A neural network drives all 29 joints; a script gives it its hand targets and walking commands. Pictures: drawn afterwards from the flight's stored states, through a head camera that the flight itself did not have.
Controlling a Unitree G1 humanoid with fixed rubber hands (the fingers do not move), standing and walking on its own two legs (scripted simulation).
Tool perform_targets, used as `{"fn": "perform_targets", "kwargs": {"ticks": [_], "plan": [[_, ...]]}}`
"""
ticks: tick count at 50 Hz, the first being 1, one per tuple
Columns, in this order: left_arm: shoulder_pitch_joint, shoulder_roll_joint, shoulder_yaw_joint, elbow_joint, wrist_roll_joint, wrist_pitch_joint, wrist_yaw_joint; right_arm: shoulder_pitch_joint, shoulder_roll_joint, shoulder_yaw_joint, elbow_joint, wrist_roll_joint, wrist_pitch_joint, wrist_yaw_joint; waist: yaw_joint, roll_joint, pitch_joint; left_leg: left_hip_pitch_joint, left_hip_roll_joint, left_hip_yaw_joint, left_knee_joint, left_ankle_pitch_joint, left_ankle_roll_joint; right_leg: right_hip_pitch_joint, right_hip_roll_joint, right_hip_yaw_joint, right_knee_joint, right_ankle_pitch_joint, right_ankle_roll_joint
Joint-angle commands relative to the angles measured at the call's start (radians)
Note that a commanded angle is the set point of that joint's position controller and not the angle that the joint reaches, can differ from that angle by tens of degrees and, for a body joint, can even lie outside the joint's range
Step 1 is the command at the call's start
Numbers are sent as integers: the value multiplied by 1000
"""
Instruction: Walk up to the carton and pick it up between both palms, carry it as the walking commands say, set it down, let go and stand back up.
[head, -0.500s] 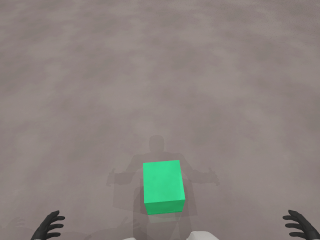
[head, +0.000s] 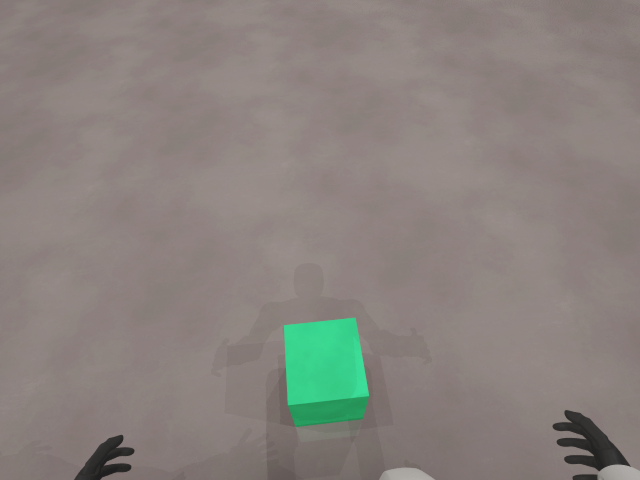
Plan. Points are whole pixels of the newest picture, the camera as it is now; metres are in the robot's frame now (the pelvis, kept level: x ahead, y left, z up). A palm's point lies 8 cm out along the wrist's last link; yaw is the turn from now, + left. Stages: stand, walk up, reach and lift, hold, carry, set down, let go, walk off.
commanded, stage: walk up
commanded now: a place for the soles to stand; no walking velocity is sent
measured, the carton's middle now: (324, 373) +0.43 +0.01 -0.64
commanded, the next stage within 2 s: reach and lift in 1.30 s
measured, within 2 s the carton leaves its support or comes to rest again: neither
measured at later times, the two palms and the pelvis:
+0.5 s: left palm out of the picture +0.12 +0.33 -0.10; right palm (605, 474) +0.12 -0.32 -0.09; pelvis +0.00 +0.01 +0.00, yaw -2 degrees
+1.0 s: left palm out of the picture +0.13 +0.32 -0.10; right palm (612, 472) +0.12 -0.33 -0.09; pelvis +0.01 +0.00 +0.00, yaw -3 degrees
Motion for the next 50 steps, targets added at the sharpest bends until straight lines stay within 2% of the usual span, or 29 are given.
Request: {"fn": "perform_targets", "kwargs": {"ticks": [1, 5, 8, 10, 14, 17, 23, 26, 28, 32, 34, 37, 41, 43, 45, 47, 49, 50], "plan": [[-39, 191, 34, -45, -2, -12, 9, -22, -182, -38, -40, -1, -7, -1, -1, -22, -126, 102, 57, -129, -86, 51, 76, -19, -97, 138, -109, 188, -68], [-22, 179, 34, -31, -2, -6, 6, -38, -195, -46, -40, -7, -5, -1, 12, 26, -115, 88, 108, -143, -138, 40, 95, -8, -65, 70, -51, 186, -49], [-9, 175, 37, -22, 1, -3, 5, -53, -196, -52, -47, -8, 0, -2, 15, 48, -107, 79, 123, -135, -146, 25, 100, 2, -58, 52, -37, 200, -42], [-7, 181, 40, -22, 4, -3, 5, -60, -188, -53, -53, -7, 4, -2, 14, 35, -103, 79, 107, -118, -128, 7, 95, 3, -65, 69, -51, 217, -47], [-17, 197, 40, -34, 6, -7, 9, -59, -163, -50, -61, -2, 10, 2, 5, -24, -110, 100, 51, -93, -75, -27, 77, -20, -93, 145, -108, 213, -75], [-23, 196, 36, -43, 6, -10, 11, -49, -160, -49, -59, -3, 9, 4, -1, -36, -113, 119, 43, -104, -77, -31, 75, -43, -96, 166, -123, 186, -79], [4, 182, 37, -41, 3, -5, 8, -46, -189, -58, -62, -9, 5, 3, 10, 32, -107, 107, 114, -133, -141, -10, 101, -29, -52, 80, -44, 194, -50], [21, 180, 41, -40, 6, -3, 6, -54, -192, -62, -73, -10, 9, 1, 14, 51, -104, 95, 126, -120, -136, -4, 107, -12, -47, 63, -26, 225, -46], [22, 188, 45, -45, 8, -3, 7, -58, -183, -61, -81, -7, 13, 1, 12, 29, -102, 92, 101, -98, -105, -14, 98, -11, -58, 90, -47, 248, -56], [6, 205, 45, -64, 10, -9, 11, -47, -151, -56, -91, -1, 16, 4, 1, -45, -115, 119, 26, -75, -37, -44, 71, -40, -100, 195, -120, 238, -96], [-5, 202, 40, -72, 10, -11, 13, -33, -149, -55, -89, -2, 14, 5, -6, -52, -118, 139, 22, -90, -47, -41, 69, -60, -103, 211, -131, 215, -96], [-3, 194, 39, -76, 6, -9, 12, -21, -172, -60, -86, -7, 7, 5, -4, -21, -114, 134, 70, -121, -98, -26, 88, -60, -71, 155, -85, 196, -73], [31, 174, 43, -69, 5, -3, 7, -28, -202, -69, -95, -12, 6, 1, 10, 65, -106, 108, 159, -142, -153, 16, 127, -35, -26, 48, 22, 206, -40], [50, 173, 48, -68, 9, 0, 5, -43, -204, -72, -108, -12, 9, 0, 16, 84, -103, 90, 167, -124, -134, 29, 134, -18, -26, 36, 42, 199, -39], [53, 185, 54, -74, 13, -1, 5, -48, -190, -71, -119, -9, 15, -1, 15, 46, -94, 81, 126, -87, -78, 6, 113, -15, -41, 72, -4, 257, -55], [34, 212, 58, -89, 13, -6, 9, -47, -158, -65, -129, -1, 20, 0, 8, -42, -98, 92, 36, -47, 16, -32, 76, -33, -86, 187, -87, 292, -101], [20, 222, 52, -105, 15, -13, 15, -29, -135, -60, -131, 3, 24, 4, -1, -84, -110, 102, -24, -71, 45, -86, 53, -50, -131, 305, -143, 266, -143], [1, 220, 49, -109, 15, -14, 17, -10, -127, -57, -126, 1, 23, 5, -12, -96, -115, 112, -26, -88, 16, -99, 54, -50, -134, 305, -148, 239, -139]]}}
